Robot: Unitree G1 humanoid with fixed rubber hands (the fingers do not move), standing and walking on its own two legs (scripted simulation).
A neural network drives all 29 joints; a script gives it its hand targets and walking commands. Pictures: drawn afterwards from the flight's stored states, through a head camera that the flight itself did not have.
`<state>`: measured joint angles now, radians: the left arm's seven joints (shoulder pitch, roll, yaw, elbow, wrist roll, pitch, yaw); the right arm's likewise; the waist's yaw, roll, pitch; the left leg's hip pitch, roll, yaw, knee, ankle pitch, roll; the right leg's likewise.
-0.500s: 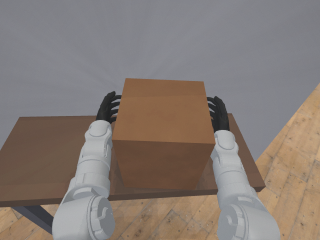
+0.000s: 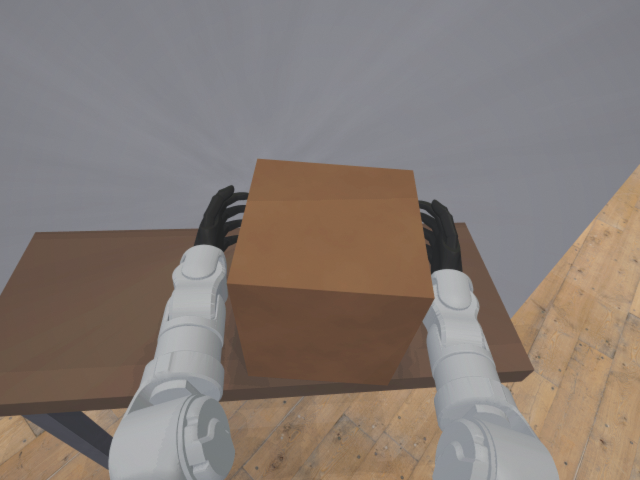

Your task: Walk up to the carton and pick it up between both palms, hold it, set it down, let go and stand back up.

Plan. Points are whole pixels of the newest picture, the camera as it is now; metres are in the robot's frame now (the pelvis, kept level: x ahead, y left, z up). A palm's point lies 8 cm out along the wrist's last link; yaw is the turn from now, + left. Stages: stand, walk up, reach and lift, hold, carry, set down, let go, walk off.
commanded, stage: set down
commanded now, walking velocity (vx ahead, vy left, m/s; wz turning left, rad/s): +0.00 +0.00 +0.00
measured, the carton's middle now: (326, 278) +0.39 -0.02 +0.03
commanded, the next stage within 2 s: none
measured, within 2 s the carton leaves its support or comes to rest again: neither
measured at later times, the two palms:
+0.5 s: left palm (212, 246) +0.41 +0.13 +0.08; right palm (441, 262) +0.37 -0.17 +0.08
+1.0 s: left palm (213, 247) +0.41 +0.13 +0.07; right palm (439, 264) +0.37 -0.17 +0.08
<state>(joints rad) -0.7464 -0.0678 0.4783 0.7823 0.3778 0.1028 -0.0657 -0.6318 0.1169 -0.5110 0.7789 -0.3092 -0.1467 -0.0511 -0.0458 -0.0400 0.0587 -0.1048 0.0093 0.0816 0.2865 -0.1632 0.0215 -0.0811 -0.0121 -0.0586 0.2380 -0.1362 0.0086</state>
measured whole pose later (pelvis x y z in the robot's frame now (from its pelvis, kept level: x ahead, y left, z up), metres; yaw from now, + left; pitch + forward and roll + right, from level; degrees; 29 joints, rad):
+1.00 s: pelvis +0.00 +0.00 +0.00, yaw -1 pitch +0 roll +0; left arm -0.73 -0.06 0.50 0.79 0.40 0.00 -0.08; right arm -0.63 0.12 -0.49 0.78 -0.32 -0.21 -0.06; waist -0.04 -0.05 0.08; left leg -0.13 0.02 0.10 0.29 -0.17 0.02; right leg -0.11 -0.01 -0.06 0.25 -0.14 0.01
